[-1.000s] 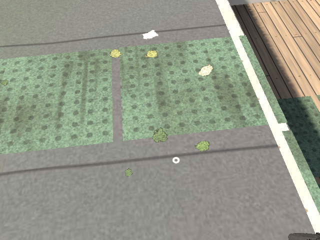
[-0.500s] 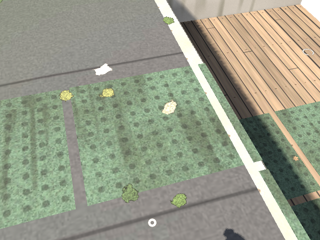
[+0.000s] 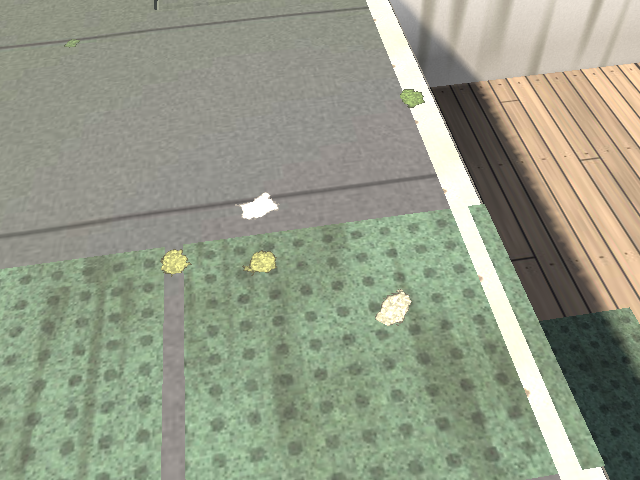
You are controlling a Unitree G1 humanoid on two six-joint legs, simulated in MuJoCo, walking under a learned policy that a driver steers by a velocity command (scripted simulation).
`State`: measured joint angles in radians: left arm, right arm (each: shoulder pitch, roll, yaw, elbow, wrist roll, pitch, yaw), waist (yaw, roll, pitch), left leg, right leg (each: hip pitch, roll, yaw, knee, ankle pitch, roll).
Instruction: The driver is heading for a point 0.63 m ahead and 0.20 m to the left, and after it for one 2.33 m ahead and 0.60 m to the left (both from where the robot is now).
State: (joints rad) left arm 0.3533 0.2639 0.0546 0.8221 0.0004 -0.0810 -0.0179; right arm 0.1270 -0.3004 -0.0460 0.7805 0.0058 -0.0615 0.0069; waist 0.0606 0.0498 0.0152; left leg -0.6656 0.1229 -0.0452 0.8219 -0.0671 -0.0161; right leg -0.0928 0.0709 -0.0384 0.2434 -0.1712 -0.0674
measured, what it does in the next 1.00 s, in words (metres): walks ahead: left foot, then right foot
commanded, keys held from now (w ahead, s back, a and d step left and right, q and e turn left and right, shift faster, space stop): w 0.50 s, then w+q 0.34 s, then q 0.16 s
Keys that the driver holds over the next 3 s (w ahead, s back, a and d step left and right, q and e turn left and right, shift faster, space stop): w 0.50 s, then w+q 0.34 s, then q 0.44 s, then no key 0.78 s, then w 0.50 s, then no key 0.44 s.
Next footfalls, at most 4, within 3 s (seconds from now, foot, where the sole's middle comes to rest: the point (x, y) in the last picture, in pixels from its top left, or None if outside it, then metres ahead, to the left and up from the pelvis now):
0.22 left None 0.30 0.15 -0.79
0.74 right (406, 430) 0.61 -0.09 -0.79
1.22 left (283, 383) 0.70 0.18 -0.79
1.62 right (384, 361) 0.77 -0.04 -0.79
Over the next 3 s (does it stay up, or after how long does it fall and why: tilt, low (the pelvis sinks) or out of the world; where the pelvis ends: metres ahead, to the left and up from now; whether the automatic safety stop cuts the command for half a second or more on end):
stays up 0.97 0.22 -0.02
